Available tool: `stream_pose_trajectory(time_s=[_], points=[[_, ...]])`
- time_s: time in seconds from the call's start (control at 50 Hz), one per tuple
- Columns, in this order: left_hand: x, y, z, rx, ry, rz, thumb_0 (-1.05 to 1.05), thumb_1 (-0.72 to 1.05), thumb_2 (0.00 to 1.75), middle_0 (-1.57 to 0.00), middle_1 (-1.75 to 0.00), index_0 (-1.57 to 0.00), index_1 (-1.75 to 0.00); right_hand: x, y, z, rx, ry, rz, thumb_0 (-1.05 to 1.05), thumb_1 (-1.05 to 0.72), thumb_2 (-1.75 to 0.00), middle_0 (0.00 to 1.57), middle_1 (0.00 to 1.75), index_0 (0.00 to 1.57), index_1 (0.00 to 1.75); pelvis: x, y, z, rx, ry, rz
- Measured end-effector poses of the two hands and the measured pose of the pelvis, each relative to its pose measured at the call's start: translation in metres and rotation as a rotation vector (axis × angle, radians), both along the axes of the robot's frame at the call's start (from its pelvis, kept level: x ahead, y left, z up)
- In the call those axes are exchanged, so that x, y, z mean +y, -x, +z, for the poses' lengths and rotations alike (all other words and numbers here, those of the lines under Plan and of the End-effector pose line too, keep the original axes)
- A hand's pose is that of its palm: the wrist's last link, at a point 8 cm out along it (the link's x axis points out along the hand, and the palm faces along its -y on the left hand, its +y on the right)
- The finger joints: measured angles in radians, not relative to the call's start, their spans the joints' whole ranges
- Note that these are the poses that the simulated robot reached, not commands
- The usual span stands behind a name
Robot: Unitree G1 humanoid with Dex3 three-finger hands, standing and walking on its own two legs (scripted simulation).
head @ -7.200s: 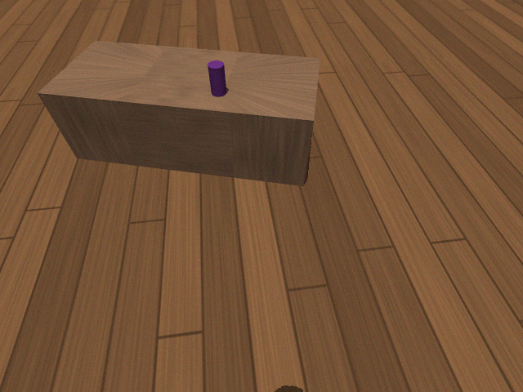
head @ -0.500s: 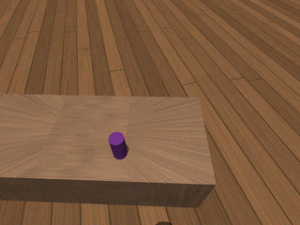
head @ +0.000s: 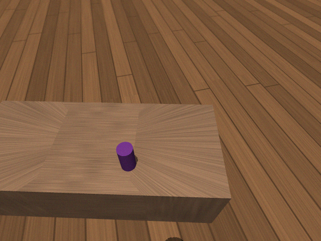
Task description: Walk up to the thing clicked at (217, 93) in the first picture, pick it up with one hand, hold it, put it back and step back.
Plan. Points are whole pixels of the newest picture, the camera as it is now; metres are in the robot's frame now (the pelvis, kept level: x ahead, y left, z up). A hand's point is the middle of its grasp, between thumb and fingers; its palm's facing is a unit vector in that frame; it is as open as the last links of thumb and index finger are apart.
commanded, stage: stand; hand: left
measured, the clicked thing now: (126, 157) +0.49 +0.16 -0.29
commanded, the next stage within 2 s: go down in 0.08 s
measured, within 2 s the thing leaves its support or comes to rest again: neither
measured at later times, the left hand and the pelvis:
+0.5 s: hand (74, 240) +0.15 +0.25 -0.14, palm faces +0.05 -0.94 -0.32, open 12.9 cm; pelvis -0.02 +0.01 -0.02, yaw +0 degrees
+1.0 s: hand (69, 238) +0.15 +0.26 -0.14, palm faces +0.06 -0.95 -0.31, open 17.4 cm; pelvis -0.01 +0.02 -0.03, yaw +0 degrees
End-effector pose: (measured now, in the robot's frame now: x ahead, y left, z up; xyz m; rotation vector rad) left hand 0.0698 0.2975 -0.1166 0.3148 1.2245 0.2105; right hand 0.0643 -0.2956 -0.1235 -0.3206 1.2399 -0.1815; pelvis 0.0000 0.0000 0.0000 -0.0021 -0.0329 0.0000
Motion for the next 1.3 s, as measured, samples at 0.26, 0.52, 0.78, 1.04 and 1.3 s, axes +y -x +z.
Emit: stream_pose_trajectory(time_s=[0.26, 0.52, 0.78, 1.04, 1.3], points=[[-0.003, -0.013, 0.002, -0.076, 0.007, 0.018, 0.01, 0.86, 0.85, -0.17, -0.27, -0.18, -0.26, 0.009, -0.014, 0.002, -0.123, -0.019, -0.024, 0.01, -0.87, -0.85, 0.17, 0.26, 0.17, 0.26, 0.002, 0.009, -0.003, 0.018, -0.002, 0.003], [-0.004, -0.064, 0.009, -0.157, 0.024, 0.008, 0.01, 0.21, 0.29, -0.08, -0.05, -0.07, -0.07, 0.018, -0.071, 0.019, -0.440, -0.033, -0.058, 0.01, -0.24, -0.32, 0.07, 0.08, 0.07, 0.08, 0.006, 0.022, -0.018, 0.124, -0.005, 0.001], [0.008, -0.052, 0.000, -0.124, 0.010, 0.011, 0.00, -0.38, 0.07, -0.09, -0.05, -0.08, -0.06, 0.028, -0.048, 0.008, -0.385, 0.002, -0.055, 0.00, 0.28, -0.10, 0.06, 0.06, 0.06, 0.06, 0.015, 0.019, -0.027, 0.157, 0.007, 0.003], [0.011, -0.069, 0.012, -0.184, 0.036, 0.011, 0.00, -0.54, 0.02, -0.10, -0.05, -0.09, -0.06, 0.049, -0.080, 0.020, -0.508, -0.013, -0.037, 0.00, 0.43, -0.06, 0.06, 0.06, 0.06, 0.05, 0.025, 0.004, -0.030, 0.163, 0.020, 0.009], [0.016, -0.070, 0.016, -0.203, 0.034, 0.015, 0.00, -0.59, 0.01, -0.09, -0.05, -0.09, -0.05, 0.053, -0.076, 0.020, -0.512, -0.020, -0.016, -0.01, 0.48, -0.05, 0.06, 0.06, 0.06, 0.05, 0.026, 0.002, -0.034, 0.173, 0.023, 0.014]])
